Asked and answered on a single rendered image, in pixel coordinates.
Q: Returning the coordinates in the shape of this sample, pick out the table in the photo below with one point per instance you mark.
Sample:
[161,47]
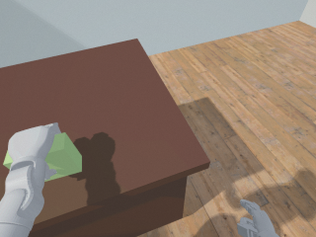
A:
[137,148]

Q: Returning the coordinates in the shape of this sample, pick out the robot left hand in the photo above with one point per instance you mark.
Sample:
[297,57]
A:
[34,142]

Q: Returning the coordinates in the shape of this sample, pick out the left robot forearm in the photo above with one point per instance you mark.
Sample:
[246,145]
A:
[23,200]

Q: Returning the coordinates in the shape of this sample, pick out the sponge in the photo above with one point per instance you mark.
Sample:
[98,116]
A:
[63,157]

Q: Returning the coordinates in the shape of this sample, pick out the robot right hand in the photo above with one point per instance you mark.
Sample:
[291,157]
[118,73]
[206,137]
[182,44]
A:
[261,222]

